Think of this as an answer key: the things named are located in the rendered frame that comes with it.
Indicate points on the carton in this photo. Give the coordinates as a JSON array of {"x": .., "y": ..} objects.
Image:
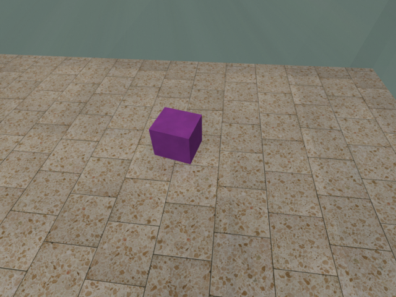
[{"x": 176, "y": 134}]

